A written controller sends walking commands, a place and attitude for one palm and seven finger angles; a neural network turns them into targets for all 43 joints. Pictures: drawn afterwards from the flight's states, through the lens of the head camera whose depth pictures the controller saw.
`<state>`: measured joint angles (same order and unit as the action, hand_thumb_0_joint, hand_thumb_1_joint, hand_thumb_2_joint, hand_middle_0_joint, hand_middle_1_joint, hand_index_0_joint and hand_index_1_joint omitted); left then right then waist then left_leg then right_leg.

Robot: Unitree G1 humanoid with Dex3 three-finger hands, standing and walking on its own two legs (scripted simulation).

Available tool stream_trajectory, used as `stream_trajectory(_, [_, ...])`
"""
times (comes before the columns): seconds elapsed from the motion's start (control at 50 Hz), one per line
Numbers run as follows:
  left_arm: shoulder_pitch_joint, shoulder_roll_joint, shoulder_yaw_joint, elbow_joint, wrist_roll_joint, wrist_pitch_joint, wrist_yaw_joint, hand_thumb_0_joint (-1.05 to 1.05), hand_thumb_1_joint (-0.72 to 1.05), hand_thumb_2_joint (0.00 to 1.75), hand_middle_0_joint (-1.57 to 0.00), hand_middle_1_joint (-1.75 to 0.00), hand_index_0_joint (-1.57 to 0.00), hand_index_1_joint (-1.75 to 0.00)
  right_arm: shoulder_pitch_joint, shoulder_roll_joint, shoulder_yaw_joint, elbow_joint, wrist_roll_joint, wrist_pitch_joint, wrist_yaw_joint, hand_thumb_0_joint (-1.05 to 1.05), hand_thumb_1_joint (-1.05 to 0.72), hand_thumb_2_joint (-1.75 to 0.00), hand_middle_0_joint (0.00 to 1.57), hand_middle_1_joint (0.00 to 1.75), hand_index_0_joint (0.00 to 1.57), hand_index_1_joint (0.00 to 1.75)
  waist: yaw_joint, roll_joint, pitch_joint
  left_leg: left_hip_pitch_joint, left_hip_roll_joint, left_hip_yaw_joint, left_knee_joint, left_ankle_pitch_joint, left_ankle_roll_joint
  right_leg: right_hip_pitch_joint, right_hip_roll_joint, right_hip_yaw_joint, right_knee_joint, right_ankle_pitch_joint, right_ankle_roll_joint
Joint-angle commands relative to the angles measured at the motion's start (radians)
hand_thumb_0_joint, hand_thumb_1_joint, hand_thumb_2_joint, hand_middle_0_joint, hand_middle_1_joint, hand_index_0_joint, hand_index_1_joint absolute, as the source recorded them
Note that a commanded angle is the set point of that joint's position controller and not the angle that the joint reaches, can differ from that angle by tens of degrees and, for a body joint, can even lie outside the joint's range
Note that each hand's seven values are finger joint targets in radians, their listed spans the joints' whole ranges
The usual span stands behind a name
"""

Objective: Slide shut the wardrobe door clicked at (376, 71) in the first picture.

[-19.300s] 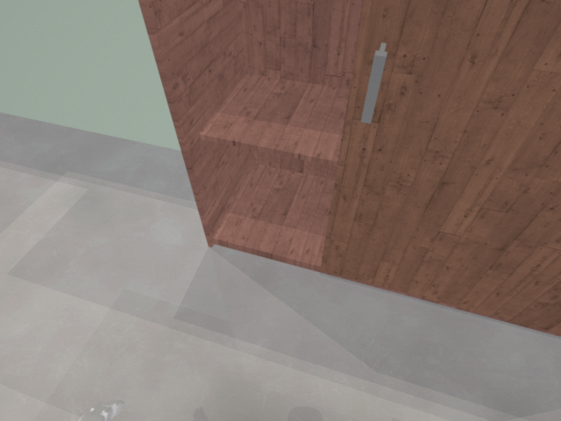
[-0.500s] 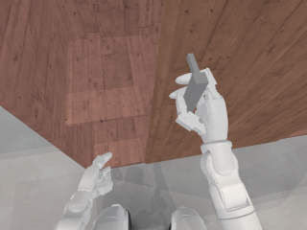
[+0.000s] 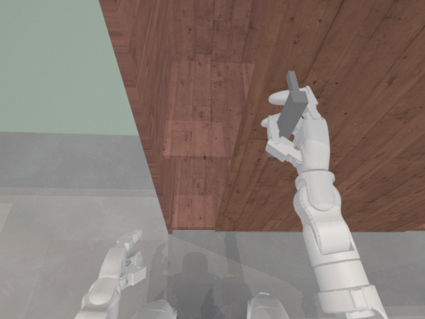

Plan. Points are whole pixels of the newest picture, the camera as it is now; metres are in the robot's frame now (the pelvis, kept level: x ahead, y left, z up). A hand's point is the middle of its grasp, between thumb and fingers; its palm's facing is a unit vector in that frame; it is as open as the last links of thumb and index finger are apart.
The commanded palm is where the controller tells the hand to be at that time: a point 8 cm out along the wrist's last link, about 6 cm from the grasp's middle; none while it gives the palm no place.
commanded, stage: step sideways, sliding the door along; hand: right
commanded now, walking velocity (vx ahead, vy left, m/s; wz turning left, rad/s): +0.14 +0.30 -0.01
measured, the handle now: (281, 117) +0.42 -0.10 +0.13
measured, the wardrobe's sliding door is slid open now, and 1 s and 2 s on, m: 0.19 0.00 0.00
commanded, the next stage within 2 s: stop walking and hold the door there in 1.20 s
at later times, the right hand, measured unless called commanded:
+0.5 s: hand (209, 136) +0.37 +0.02 +0.13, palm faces +0.16 +0.98 -0.11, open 6.2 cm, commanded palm +0.35 +0.04 +0.13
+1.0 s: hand (145, 128) +0.38 +0.12 +0.13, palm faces +0.43 +0.90 -0.10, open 6.3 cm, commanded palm +0.34 +0.16 +0.13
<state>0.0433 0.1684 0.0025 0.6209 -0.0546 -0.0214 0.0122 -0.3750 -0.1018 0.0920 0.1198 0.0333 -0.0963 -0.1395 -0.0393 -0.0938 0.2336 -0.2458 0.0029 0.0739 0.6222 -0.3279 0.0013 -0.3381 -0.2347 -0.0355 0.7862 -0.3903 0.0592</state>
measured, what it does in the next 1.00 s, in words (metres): steps to the left: right foot, then left foot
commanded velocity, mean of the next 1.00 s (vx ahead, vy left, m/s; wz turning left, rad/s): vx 0.15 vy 0.30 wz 0.06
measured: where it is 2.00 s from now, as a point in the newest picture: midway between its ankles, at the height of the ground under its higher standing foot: outside the picture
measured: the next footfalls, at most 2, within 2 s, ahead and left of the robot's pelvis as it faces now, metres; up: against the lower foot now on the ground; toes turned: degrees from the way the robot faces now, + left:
right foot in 0.08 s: +0.02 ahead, -0.13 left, +0.00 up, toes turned -7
left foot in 0.36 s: +0.00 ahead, +0.26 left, +0.00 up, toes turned +2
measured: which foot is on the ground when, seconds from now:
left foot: down 0.00-0.10, up 0.12-0.34, down 0.36-0.54, up 0.56-0.86, down 0.88-1.00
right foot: up 0.00-0.06, down 0.08-0.38, up 0.40-0.52, down 0.54-0.90, up 0.92-1.00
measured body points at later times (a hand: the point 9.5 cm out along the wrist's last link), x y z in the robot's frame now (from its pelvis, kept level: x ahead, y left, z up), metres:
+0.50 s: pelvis -0.04 +0.15 +0.01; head +0.01 +0.16 +0.45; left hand +0.13 +0.36 -0.12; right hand +0.36 -0.03 +0.14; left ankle -0.04 +0.26 -0.72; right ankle -0.05 +0.00 -0.70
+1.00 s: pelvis +0.00 +0.36 -0.02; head +0.08 +0.38 +0.42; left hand +0.22 +0.55 -0.14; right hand +0.35 +0.08 +0.14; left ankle +0.07 +0.47 -0.72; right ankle -0.05 +0.16 -0.67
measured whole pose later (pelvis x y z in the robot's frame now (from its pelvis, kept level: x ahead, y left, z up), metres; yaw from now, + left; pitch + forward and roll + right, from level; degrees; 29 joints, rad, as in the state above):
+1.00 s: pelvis +0.00 +0.36 -0.02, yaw -5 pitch -4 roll +0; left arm 0.06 0.23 0.05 0.68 -0.06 -0.03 0.02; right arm -0.52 -0.22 -0.16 0.32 0.13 -0.04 -0.19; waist -0.08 -0.09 0.24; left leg -0.40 0.05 0.06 0.80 -0.33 0.01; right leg -0.40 -0.14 0.06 1.13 -0.61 0.04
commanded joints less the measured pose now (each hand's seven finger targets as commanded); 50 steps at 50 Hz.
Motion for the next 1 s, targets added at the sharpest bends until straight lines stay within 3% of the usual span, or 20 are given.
stream_trajectory(0.0, [-0.034,0.080,0.041,-0.108,0.025,-0.084,0.033,0.00,0.90,0.90,-0.20,-0.30,-0.20,-0.30,-0.461,0.086,0.200,-0.260,-0.020,-0.096,0.065,0.00,-0.90,-0.90,0.45,1.40,0.45,1.40,0.089,0.406,-0.551,0.262,0.207,-0.180,-0.080,0.984,0.128,0.050,0.157,-0.010,-0.052,-0.080,-0.050])
stream_trajectory(0.04, [-0.028,0.099,0.050,-0.087,0.025,-0.073,0.036,0.00,0.90,0.90,-0.20,-0.30,-0.20,-0.30,-0.533,0.100,0.213,-0.274,0.001,-0.113,0.066,0.00,-0.90,-0.90,0.45,1.40,0.45,1.40,0.121,0.225,-0.562,0.193,0.142,-0.094,0.094,0.826,0.066,0.242,0.099,-0.041,-0.407,0.404,-0.052])
stream_trajectory(0.08, [-0.009,0.157,0.075,-0.108,0.046,-0.058,0.014,0.00,0.90,0.90,-0.20,-0.30,-0.20,-0.30,-0.547,0.098,0.222,-0.249,0.005,-0.126,0.087,0.00,-0.90,-0.90,0.45,1.40,0.45,1.40,0.102,-0.105,-0.546,-0.215,0.035,-0.070,0.373,-0.076,-0.002,0.516,-0.248,0.321,-0.380,1.116,-0.213])
stream_trajectory(0.12, [-0.030,0.134,0.068,-0.122,0.045,-0.052,-0.006,0.00,0.90,0.90,-0.20,-0.30,-0.20,-0.30,-0.549,0.131,0.215,-0.160,-0.001,-0.099,0.102,0.00,-0.90,-0.90,0.45,1.40,0.45,1.40,0.078,-0.044,-0.511,-0.322,0.038,-0.149,0.528,-0.142,-0.007,0.485,-0.298,0.301,-0.370,0.869,-0.288])
stream_trajectory(0.2, [-0.023,0.136,0.054,-0.123,0.021,-0.049,-0.026,0.00,0.90,0.90,-0.20,-0.30,-0.20,-0.30,-0.714,0.196,0.273,-0.061,0.005,-0.091,0.109,0.00,-0.90,-0.90,0.45,1.40,0.45,1.40,0.062,-0.208,-0.475,-0.126,0.058,-0.090,0.311,-0.104,0.018,0.296,-0.189,0.071,-0.336,0.652,-0.219])
stream_trajectory(0.26, [0.018,0.138,0.053,-0.130,-0.001,-0.042,-0.012,0.00,0.90,0.90,-0.20,-0.30,-0.20,-0.30,-0.743,0.177,0.237,0.032,0.008,-0.083,0.101,0.00,-0.90,-0.90,0.45,1.40,0.45,1.40,0.071,-0.179,-0.521,0.008,0.008,-0.007,0.116,-0.079,0.014,0.274,-0.133,0.025,-0.291,0.449,-0.175])
stream_trajectory(0.32, [0.024,0.109,0.037,-0.119,-0.020,-0.034,0.009,0.00,0.90,0.90,-0.20,-0.30,-0.20,-0.30,-0.771,0.157,0.211,0.064,0.008,-0.087,0.101,0.00,-0.90,-0.90,0.45,1.40,0.45,1.40,0.072,0.019,-0.544,0.168,0.008,0.004,-0.152,0.163,0.003,0.212,-0.035,-0.004,-0.129,0.252,-0.120])
stream_trajectory(0.36, [0.007,0.055,0.027,-0.103,-0.022,-0.034,0.026,0.00,0.90,0.90,-0.20,-0.30,-0.20,-0.30,-0.821,0.079,0.164,0.070,-0.003,-0.079,0.083,0.00,-0.90,-0.90,0.45,1.40,0.45,1.40,0.084,0.422,-0.528,0.183,0.227,-0.338,-0.328,0.406,0.121,0.023,0.159,-0.065,0.157,-0.078,-0.044])
stream_trajectory(0.4, [0.029,0.130,0.057,-0.029,0.005,-0.036,0.045,0.00,0.90,0.90,-0.20,-0.30,-0.20,-0.30,-0.742,0.060,0.131,0.174,-0.007,-0.056,0.062,0.00,-0.90,-0.90,0.45,1.40,0.45,1.40,0.066,0.485,-0.446,0.210,0.226,-0.359,-0.258,0.631,0.208,-0.066,0.171,0.004,0.300,-0.140,-0.049])
stream_trajectory(0.44, [0.034,0.093,0.038,-0.021,0.018,-0.050,0.049,0.00,0.90,0.90,-0.20,-0.30,-0.20,-0.30,-0.806,0.132,0.174,0.079,0.006,-0.068,0.060,0.00,-0.90,-0.90,0.45,1.40,0.45,1.40,0.093,0.363,-0.481,0.248,0.194,-0.242,-0.144,0.882,0.188,0.024,0.161,-0.024,0.005,-0.108,-0.057])
stream_trajectory(0.48, [0.058,0.112,0.041,-0.020,0.020,-0.041,0.054,0.00,0.90,0.90,-0.20,-0.30,-0.20,-0.30,-0.786,0.137,0.194,0.052,0.009,-0.099,0.062,0.00,-0.90,-0.90,0.45,1.40,0.45,1.40,0.138,0.185,-0.512,0.213,0.111,-0.080,0.242,0.899,0.101,0.278,0.162,-0.067,-0.556,0.385,-0.058])
stream_trajectory(0.52, [0.042,0.162,0.079,-0.077,0.030,-0.044,0.020,0.00,0.90,0.90,-0.20,-0.30,-0.20,-0.30,-0.728,0.140,0.220,0.028,0.036,-0.125,0.093,0.00,-0.90,-0.90,0.45,1.40,0.45,1.40,0.100,-0.119,-0.532,-0.359,-0.005,-0.122,0.626,-0.131,0.012,0.677,-0.275,0.412,-0.402,1.109,-0.227])
stream_trajectory(0.54, [0.045,0.169,0.072,-0.091,0.019,-0.044,-0.006,0.00,0.90,0.90,-0.20,-0.30,-0.20,-0.30,-0.711,0.117,0.195,0.066,0.043,-0.098,0.103,0.00,-0.90,-0.90,0.45,1.40,0.45,1.40,0.089,0.064,-0.576,-0.375,-0.008,-0.201,0.773,-0.105,0.011,0.611,-0.336,0.459,-0.410,0.884,-0.311])
stream_trajectory(0.62, [0.058,0.160,0.067,-0.083,0.031,-0.030,-0.004,0.00,0.90,0.90,-0.20,-0.30,-0.20,-0.30,-0.752,0.117,0.205,0.059,0.015,-0.091,0.116,0.00,-0.90,-0.90,0.45,1.40,0.45,1.40,0.059,-0.082,-0.415,-0.541,0.078,-0.177,0.761,-0.091,-0.004,0.502,-0.269,0.174,-0.371,0.758,-0.298])
stream_trajectory(0.76, [0.070,0.153,0.073,-0.157,0.003,-0.046,-0.010,0.00,0.90,0.90,-0.20,-0.30,-0.20,-0.30,-0.778,0.087,0.170,-0.020,0.025,-0.089,0.123,0.00,-0.90,-0.90,0.45,1.40,0.45,1.40,0.071,-0.251,-0.455,-0.143,0.017,0.037,0.270,-0.013,-0.013,0.311,-0.125,-0.077,-0.359,0.541,-0.154])
stream_trajectory(0.84, [0.051,0.112,0.065,-0.148,-0.027,-0.048,-0.012,0.00,0.90,0.90,-0.20,-0.30,-0.20,-0.30,-0.712,0.006,0.107,-0.100,0.021,-0.109,0.102,0.00,-0.90,-0.90,0.45,1.40,0.45,1.40,0.058,-0.052,-0.526,0.154,-0.018,0.062,-0.039,0.232,-0.021,0.223,-0.023,-0.084,-0.046,0.347,-0.089])
stream_trajectory(0.86, [0.050,0.083,0.060,-0.134,-0.034,-0.046,-0.008,0.00,0.90,0.90,-0.20,-0.30,-0.20,-0.30,-0.692,-0.052,0.072,-0.121,0.010,-0.107,0.089,0.00,-0.90,-0.90,0.45,1.40,0.45,1.40,0.053,0.198,-0.563,0.272,0.088,-0.090,-0.137,0.446,0.037,0.095,0.082,-0.098,0.155,0.137,-0.088])
stream_trajectory(0.88, [0.020,0.071,0.058,-0.141,-0.023,-0.049,-0.002,0.00,0.90,0.90,-0.20,-0.30,-0.20,-0.30,-0.661,-0.136,0.019,-0.105,-0.003,-0.087,0.076,0.00,-0.90,-0.90,0.45,1.40,0.45,1.40,0.047,0.428,-0.538,0.253,0.257,-0.412,-0.204,0.615,0.134,-0.101,0.193,-0.056,0.365,-0.237,-0.045])
stream_trajectory(0.9, [-0.008,0.074,0.051,-0.120,-0.003,-0.064,0.009,0.00,0.90,0.90,-0.20,-0.30,-0.20,-0.30,-0.638,-0.179,-0.018,-0.137,0.005,-0.072,0.067,0.00,-0.90,-0.90,0.45,1.40,0.45,1.40,0.025,0.448,-0.519,0.107,0.354,-0.514,-0.283,0.519,0.180,-0.095,0.194,0.021,0.519,-0.328,-0.023])
stream_trajectory(0.98, [0.003,0.112,0.059,-0.067,0.009,-0.074,0.017,0.00,0.90,0.90,-0.20,-0.30,-0.20,-0.30,-0.570,-0.060,0.030,-0.283,0.049,-0.095,0.048,0.00,-0.90,-0.90,0.45,1.40,0.45,1.40,0.068,0.423,-0.518,0.254,0.232,-0.235,-0.047,0.918,0.169,-0.057,0.150,0.008,0.158,-0.237,-0.033])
